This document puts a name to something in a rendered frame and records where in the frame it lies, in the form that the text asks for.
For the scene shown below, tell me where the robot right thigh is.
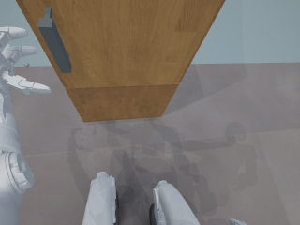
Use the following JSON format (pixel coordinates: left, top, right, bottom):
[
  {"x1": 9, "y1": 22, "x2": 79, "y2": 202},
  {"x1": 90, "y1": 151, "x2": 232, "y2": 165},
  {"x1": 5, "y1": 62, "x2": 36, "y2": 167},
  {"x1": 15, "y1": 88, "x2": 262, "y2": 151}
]
[{"x1": 153, "y1": 183, "x2": 200, "y2": 225}]

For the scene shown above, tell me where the cupboard door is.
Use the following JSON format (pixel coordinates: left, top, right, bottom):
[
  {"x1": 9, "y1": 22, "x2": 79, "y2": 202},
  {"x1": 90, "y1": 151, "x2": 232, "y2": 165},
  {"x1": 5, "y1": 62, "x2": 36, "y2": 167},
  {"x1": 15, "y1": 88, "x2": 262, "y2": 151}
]
[{"x1": 23, "y1": 0, "x2": 222, "y2": 89}]

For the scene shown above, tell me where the robot left thigh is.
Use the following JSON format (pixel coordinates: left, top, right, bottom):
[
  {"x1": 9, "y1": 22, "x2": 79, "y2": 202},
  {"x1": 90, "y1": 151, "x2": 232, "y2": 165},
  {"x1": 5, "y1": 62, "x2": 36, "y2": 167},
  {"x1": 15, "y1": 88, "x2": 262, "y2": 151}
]
[{"x1": 82, "y1": 175, "x2": 116, "y2": 225}]

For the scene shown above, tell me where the left robot hand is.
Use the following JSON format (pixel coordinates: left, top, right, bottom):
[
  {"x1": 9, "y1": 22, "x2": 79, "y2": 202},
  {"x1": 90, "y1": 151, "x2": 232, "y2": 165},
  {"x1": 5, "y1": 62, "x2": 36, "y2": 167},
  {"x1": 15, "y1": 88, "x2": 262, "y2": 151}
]
[{"x1": 0, "y1": 26, "x2": 52, "y2": 96}]

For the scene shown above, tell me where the robot left upper arm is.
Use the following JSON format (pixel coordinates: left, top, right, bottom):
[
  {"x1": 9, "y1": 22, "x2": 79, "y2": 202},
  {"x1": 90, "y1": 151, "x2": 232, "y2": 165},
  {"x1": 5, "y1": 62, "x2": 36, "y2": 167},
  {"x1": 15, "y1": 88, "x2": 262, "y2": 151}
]
[{"x1": 0, "y1": 152, "x2": 34, "y2": 225}]

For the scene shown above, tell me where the robot thigh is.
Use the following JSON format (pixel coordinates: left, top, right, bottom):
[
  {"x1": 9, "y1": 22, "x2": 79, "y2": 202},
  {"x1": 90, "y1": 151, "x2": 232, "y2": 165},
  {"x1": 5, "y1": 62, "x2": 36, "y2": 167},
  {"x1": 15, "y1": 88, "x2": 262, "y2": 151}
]
[
  {"x1": 82, "y1": 175, "x2": 116, "y2": 225},
  {"x1": 153, "y1": 183, "x2": 200, "y2": 225}
]

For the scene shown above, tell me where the robot left forearm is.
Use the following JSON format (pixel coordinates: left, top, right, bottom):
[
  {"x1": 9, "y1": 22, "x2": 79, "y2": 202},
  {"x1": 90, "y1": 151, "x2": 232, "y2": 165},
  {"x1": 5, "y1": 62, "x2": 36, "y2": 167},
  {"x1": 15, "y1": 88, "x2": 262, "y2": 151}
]
[{"x1": 0, "y1": 84, "x2": 22, "y2": 155}]

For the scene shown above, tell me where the handle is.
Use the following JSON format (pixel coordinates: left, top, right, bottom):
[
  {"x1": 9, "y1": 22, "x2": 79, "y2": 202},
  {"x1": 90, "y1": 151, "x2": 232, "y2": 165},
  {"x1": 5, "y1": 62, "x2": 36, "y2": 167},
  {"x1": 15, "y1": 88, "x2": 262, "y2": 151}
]
[{"x1": 37, "y1": 7, "x2": 72, "y2": 73}]

